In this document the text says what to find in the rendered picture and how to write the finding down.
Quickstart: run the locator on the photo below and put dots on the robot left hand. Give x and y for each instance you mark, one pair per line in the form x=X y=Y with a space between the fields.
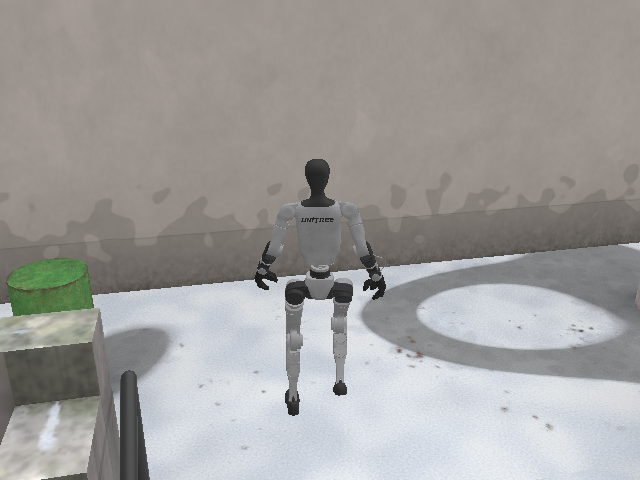
x=269 y=276

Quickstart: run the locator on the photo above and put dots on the robot right forearm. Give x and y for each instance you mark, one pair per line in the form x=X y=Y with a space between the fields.
x=371 y=265

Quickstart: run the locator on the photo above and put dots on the right robot foot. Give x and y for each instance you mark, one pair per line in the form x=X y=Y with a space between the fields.
x=340 y=388

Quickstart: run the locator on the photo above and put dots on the humanoid robot head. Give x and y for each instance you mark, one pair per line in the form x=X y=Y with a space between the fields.
x=317 y=174

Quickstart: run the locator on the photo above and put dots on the right robot upper arm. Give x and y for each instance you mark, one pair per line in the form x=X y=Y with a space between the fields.
x=350 y=211

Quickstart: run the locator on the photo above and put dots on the robot left forearm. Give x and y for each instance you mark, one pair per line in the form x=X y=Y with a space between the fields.
x=265 y=262

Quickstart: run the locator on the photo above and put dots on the robot right hand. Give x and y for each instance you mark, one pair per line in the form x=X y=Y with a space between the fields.
x=373 y=285

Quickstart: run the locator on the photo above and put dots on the left robot upper arm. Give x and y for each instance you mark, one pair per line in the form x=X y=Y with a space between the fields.
x=287 y=212

